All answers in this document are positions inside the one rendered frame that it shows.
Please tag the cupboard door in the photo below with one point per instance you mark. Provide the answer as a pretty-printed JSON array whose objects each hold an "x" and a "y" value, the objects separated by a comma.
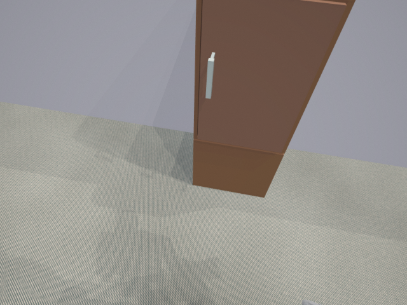
[{"x": 267, "y": 53}]

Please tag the handle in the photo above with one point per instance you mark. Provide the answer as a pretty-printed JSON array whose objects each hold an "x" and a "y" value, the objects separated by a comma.
[{"x": 210, "y": 71}]

